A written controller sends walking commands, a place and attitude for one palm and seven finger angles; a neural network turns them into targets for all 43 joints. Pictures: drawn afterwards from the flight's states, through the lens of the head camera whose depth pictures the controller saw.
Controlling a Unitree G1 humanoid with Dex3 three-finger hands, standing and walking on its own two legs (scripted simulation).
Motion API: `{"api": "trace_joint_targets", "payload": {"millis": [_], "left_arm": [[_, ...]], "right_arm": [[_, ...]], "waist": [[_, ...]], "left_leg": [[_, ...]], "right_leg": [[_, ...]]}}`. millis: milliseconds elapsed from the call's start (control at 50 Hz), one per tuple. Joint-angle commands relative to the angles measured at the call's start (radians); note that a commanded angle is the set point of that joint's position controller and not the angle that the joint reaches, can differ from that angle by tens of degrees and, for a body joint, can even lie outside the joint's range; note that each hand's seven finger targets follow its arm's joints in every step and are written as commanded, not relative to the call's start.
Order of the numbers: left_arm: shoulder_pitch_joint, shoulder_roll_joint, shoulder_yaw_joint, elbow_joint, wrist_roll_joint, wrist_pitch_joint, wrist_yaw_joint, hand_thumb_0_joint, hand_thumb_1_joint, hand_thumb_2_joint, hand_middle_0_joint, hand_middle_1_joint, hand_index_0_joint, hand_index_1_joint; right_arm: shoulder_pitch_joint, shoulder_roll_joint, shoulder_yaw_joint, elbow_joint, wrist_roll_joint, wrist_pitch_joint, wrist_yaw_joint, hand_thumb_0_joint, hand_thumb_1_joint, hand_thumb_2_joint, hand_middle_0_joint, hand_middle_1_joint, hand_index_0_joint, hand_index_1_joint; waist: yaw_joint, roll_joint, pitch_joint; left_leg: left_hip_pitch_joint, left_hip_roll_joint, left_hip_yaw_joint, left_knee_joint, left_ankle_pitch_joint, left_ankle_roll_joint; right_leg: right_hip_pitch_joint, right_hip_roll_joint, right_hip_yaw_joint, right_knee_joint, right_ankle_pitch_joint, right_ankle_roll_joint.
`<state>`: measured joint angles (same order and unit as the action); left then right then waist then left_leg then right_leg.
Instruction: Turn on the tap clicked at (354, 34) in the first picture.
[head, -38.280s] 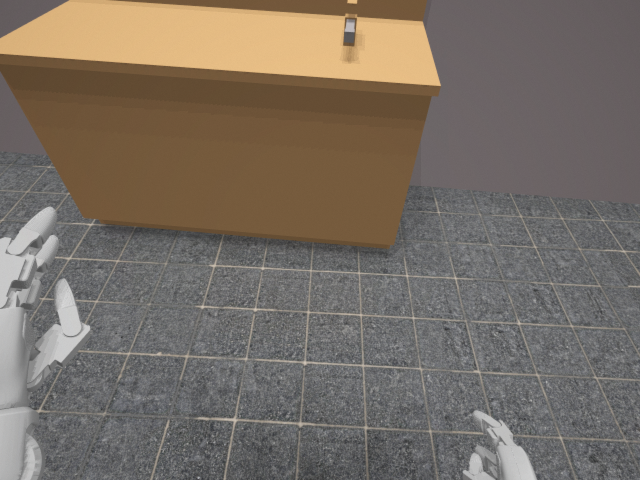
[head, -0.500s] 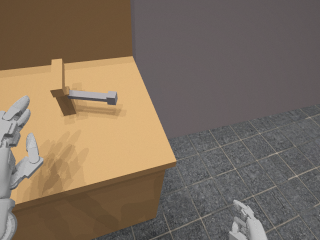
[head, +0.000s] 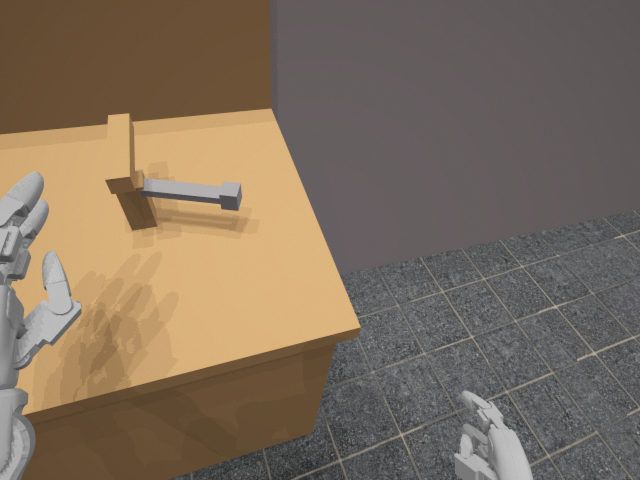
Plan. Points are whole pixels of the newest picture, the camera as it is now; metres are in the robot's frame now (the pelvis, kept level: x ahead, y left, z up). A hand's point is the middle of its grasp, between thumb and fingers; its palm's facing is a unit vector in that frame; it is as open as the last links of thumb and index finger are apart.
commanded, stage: come to a stop and stand still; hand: left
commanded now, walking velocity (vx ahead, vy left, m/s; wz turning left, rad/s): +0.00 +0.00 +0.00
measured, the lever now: (231, 196) +0.45 +0.18 +0.08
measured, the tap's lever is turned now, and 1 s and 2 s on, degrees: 69 69 69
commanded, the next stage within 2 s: look again from close up in 0.02 s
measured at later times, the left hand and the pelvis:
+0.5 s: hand (73, 303) +0.22 +0.25 +0.16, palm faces +0.41 -0.85 -0.33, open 7.4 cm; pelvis +0.01 +0.00 +0.00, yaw +0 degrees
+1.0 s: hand (79, 330) +0.20 +0.24 +0.16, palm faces +0.56 -0.78 -0.28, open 7.4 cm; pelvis -0.01 -0.06 -0.02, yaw +4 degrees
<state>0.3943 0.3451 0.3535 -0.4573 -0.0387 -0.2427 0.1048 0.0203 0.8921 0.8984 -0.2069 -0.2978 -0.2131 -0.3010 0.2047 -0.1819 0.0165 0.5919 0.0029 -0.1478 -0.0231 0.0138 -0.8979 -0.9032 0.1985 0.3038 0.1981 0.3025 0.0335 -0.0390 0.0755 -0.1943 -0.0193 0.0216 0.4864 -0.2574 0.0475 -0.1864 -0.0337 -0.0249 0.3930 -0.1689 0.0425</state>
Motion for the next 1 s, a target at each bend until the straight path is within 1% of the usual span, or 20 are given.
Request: {"api": "trace_joint_targets", "payload": {"millis": [0, 100, 260, 400, 480, 500, 520, 540, 560, 580, 600, 620, 680, 700, 740, 780, 800, 820, 900, 980], "left_arm": [[-0.078, 0.148, 0.089, -0.195, 0.002, -0.047, 0.022, 0.0, 0.9, 0.9, -0.2, -0.3, -0.2, -0.3], [-0.077, 0.159, 0.099, -0.2, 0.002, -0.04, 0.026, 0.0, 0.9, 0.9, -0.2, -0.3, -0.2, -0.3], [-0.07, 0.157, 0.094, -0.246, 0.002, -0.047, 0.028, 0.0, 0.9, 0.9, -0.2, -0.3, -0.2, -0.3], [-0.038, 0.157, 0.104, -0.204, 0.0, -0.038, 0.03, 0.0, 0.9, 0.9, -0.2, -0.3, -0.2, -0.3], [-0.054, 0.144, 0.084, -0.208, 0.001, -0.037, 0.027, 0.0, 0.9, 0.9, -0.2, -0.3, -0.2, -0.3], [-1.02, 0.916, 0.346, -0.492, 0.05, -0.186, 0.046, 0.0, 0.9, 0.9, -0.2, -0.3, -0.2, -0.3], [-0.587, 0.418, 0.279, 0.059, 0.107, 0.01, -0.007, 0.0, 0.9, 0.9, -0.2, -0.3, -0.2, -0.3], [-0.447, 0.221, 0.059, 0.101, -0.018, 0.085, -0.037, 0.0, 0.9, 0.9, -0.2, -0.3, -0.2, -0.3], [-0.475, 0.147, 0.085, 0.009, -0.079, 0.12, -0.079, 0.0, 0.9, 0.9, -0.2, -0.3, -0.2, -0.3], [-0.34, 0.254, 0.18, 0.078, -0.116, 0.167, -0.105, 0.0, 0.9, 0.9, -0.2, -0.3, -0.2, -0.3], [-0.176, 0.158, 0.113, 0.133, -0.125, 0.223, -0.132, 0.0, 0.9, 0.9, -0.2, -0.3, -0.2, -0.3], [-0.187, 0.112, 0.043, 0.0, -0.111, 0.231, -0.155, 0.0, 0.9, 0.9, -0.2, -0.3, -0.2, -0.3], [-0.113, 0.171, 0.075, -0.06, -0.07, 0.219, -0.137, 0.0, 0.9, 0.9, -0.2, -0.3, -0.2, -0.3], [-0.121, 0.236, 0.152, -0.079, -0.079, 0.197, -0.114, 0.0, 0.9, 0.9, -0.2, -0.3, -0.2, -0.3], [-0.2, 0.259, 0.195, -0.11, -0.096, 0.115, -0.071, 0.0, 0.9, 0.9, -0.2, -0.3, -0.2, -0.3], [-0.259, 0.296, 0.234, -0.117, -0.107, 0.041, -0.029, 0.0, 0.9, 0.9, -0.2, -0.3, -0.2, -0.3], [-0.308, 0.348, 0.266, -0.139, -0.094, 0.021, -0.002, 0.0, 0.9, 0.9, -0.2, -0.3, -0.2, -0.3], [-0.337, 0.279, 0.192, -0.135, -0.08, 0.008, 0.013, 0.0, 0.9, 0.9, -0.2, -0.3, -0.2, -0.3], [-0.344, 0.248, 0.119, 0.003, -0.068, 0.051, 0.002, 0.0, 0.9, 0.9, -0.2, -0.3, -0.2, -0.3], [-0.344, 0.259, 0.086, -0.004, -0.086, 0.139, -0.043, 0.0, 0.9, 0.9, -0.2, -0.3, -0.2, -0.3]], "right_arm": [[-0.091, -0.135, -0.056, -0.153, 0.008, -0.046, -0.011, 0.0, -0.9, -0.9, 0.2, 0.3, 0.2, 0.3], [-0.095, -0.135, -0.057, -0.154, 0.007, -0.035, -0.014, 0.0, -0.9, -0.9, 0.2, 0.3, 0.2, 0.3], [-0.086, -0.136, -0.06, -0.161, 0.009, -0.033, -0.013, 0.0, -0.9, -0.9, 0.2, 0.3, 0.2, 0.3], [-0.086, -0.134, -0.061, -0.157, 0.011, -0.023, -0.015, 0.0, -0.9, -0.9, 0.2, 0.3, 0.2, 0.3], [-0.08, -0.138, -0.062, -0.16, 0.011, -0.019, -0.014, 0.0, -0.9, -0.9, 0.2, 0.3, 0.2, 0.3], [0.013, -0.157, 0.139, -0.277, 0.056, -0.003, -0.083, 0.0, -0.9, -0.9, 0.2, 0.3, 0.2, 0.3], [-0.051, -0.142, -0.052, -0.122, -0.056, -0.026, -0.058, 0.0, -0.9, -0.9, 0.2, 0.3, 0.2, 0.3], [-0.051, -0.168, -0.038, -0.133, -0.041, -0.042, 0.004, 0.0, -0.9, -0.9, 0.2, 0.3, 0.2, 0.3], [-0.05, -0.196, -0.063, -0.1, -0.035, -0.041, 0.009, 0.0, -0.9, -0.9, 0.2, 0.3, 0.2, 0.3], [-0.04, -0.235, -0.081, -0.08, -0.032, -0.039, 0.006, 0.0, -0.9, -0.9, 0.2, 0.3, 0.2, 0.3], [-0.077, -0.226, -0.065, -0.092, -0.019, -0.025, 0.018, 0.0, -0.9, -0.9, 0.2, 0.3, 0.2, 0.3], [-0.113, -0.22, -0.054, -0.119, -0.015, -0.03, 0.037, 0.0, -0.9, -0.9, 0.2, 0.3, 0.2, 0.3], [-0.162, -0.214, -0.054, -0.138, -0.013, -0.01, 0.039, 0.0, -0.9, -0.9, 0.2, 0.3, 0.2, 0.3], [-0.185, -0.215, -0.052, -0.143, -0.006, 0.0, 0.027, 0.0, -0.9, -0.9, 0.2, 0.3, 0.2, 0.3], [-0.182, -0.187, -0.054, -0.141, -0.018, -0.006, 0.005, 0.0, -0.9, -0.9, 0.2, 0.3, 0.2, 0.3], [-0.168, -0.176, -0.056, -0.12, -0.021, -0.014, -0.012, 0.0, -0.9, -0.9, 0.2, 0.3, 0.2, 0.3], [-0.171, -0.174, -0.052, -0.108, -0.016, -0.013, -0.021, 0.0, -0.9, -0.9, 0.2, 0.3, 0.2, 0.3], [-0.166, -0.15, -0.046, -0.112, -0.02, -0.022, -0.022, 0.0, -0.9, -0.9, 0.2, 0.3, 0.2, 0.3], [-0.173, -0.17, -0.038, -0.068, -0.002, -0.036, -0.049, 0.0, -0.9, -0.9, 0.2, 0.3, 0.2, 0.3], [-0.196, -0.175, -0.042, -0.073, 0.005, -0.045, -0.074, 0.0, -0.9, -0.9, 0.2, 0.3, 0.2, 0.3]], "waist": [[-0.005, 0.089, -0.146], [-0.005, 0.069, -0.151], [-0.004, 0.128, -0.154], [-0.008, 0.078, -0.151], [-0.01, 0.097, -0.144], [-0.067, 0.423, -0.118], [0.069, 0.342, -0.304], [0.025, 0.254, -0.267], [0.031, 0.232, -0.353], [0.061, 0.137, -0.349], [0.071, 0.101, -0.289], [0.063, 0.05, -0.264], [0.042, 0.021, -0.164], [0.047, 0.024, -0.158], [0.041, 0.023, -0.188], [0.044, 0.08, -0.213], [0.046, 0.155, -0.211], [0.037, 0.185, -0.216], [0.001, 0.126, -0.132], [0.022, 0.066, -0.142]], "left_leg": [[-0.047, 0.076, -0.072, -0.127, 0.15, -0.041], [-0.055, 0.076, -0.077, -0.124, 0.144, -0.038], [-0.074, 0.087, -0.092, -0.14, 0.154, -0.038], [-0.059, 0.085, -0.085, -0.125, 0.174, -0.044], [-0.075, 0.085, -0.089, -0.134, 0.145, -0.038], [-0.264, 0.078, -0.127, -0.145, -0.046, -0.021], [0.093, 0.058, -0.122, -0.118, 0.357, -0.129], [0.112, 0.035, -0.128, -0.089, 0.57, -0.18], [0.225, 0.039, -0.092, -0.052, 0.61, -0.173], [0.188, 0.038, -0.074, -0.049, 0.606, -0.153], [0.134, 0.037, -0.052, -0.053, 0.593, -0.151], [0.093, 0.038, -0.051, -0.05, 0.558, -0.12], [-0.012, 0.03, -0.053, -0.067, 0.267, -0.072], [-0.037, 0.023, -0.047, -0.075, 0.151, -0.063], [-0.059, 0.007, -0.048, -0.055, 0.046, -0.05], [-0.076, -0.004, -0.047, -0.03, -0.03, -0.044], [-0.083, -0.008, -0.038, -0.027, -0.099, -0.044], [-0.088, -0.017, -0.038, -0.014, -0.108, -0.039], [-0.139, -0.022, -0.023, 0.043, -0.18, -0.023], [-0.183, -0.005, -0.034, 0.096, -0.122, -0.028]], "right_leg": [[0.129, -0.017, 0.035, -0.013, 0.141, -0.05], [0.144, -0.022, 0.035, -0.017, 0.145, -0.05], [0.164, -0.018, 0.021, 0.019, 0.138, -0.05], [0.151, -0.025, 0.022, 0.0, 0.157, -0.051], [0.153, -0.028, 0.027, 0.003, 0.138, -0.052], [0.158, 0.042, 0.009, 0.174, -0.104, 0.006], [0.023, 0.052, -0.031, 0.168, -0.039, -0.09], [-0.066, 0.081, -0.075, 0.133, -0.005, -0.095], [-0.069, 0.082, -0.044, 0.105, 0.087, -0.08], [-0.011, 0.073, -0.051, 0.09, 0.129, -0.08], [0.012, 0.075, -0.068, 0.071, 0.157, -0.078], [0.015, 0.062, -0.079, 0.073, 0.198, -0.076], [-0.053, 0.064, -0.087, 0.09, 0.077, -0.067], [-0.054, 0.068, -0.077, 0.091, 0.02, -0.067], [-0.077, 0.065, -0.06, 0.099, -0.067, -0.063], [-0.092, 0.059, -0.038, 0.105, -0.133, -0.061], [-0.103, 0.054, -0.02, 0.102, -0.182, -0.06], [-0.103, 0.044, -0.018, 0.097, -0.194, -0.063], [-0.151, 0.021, 0.025, 0.059, -0.301, -0.053], [-0.103, -0.041, 0.143, 0.004, -0.395, -0.044]]}}
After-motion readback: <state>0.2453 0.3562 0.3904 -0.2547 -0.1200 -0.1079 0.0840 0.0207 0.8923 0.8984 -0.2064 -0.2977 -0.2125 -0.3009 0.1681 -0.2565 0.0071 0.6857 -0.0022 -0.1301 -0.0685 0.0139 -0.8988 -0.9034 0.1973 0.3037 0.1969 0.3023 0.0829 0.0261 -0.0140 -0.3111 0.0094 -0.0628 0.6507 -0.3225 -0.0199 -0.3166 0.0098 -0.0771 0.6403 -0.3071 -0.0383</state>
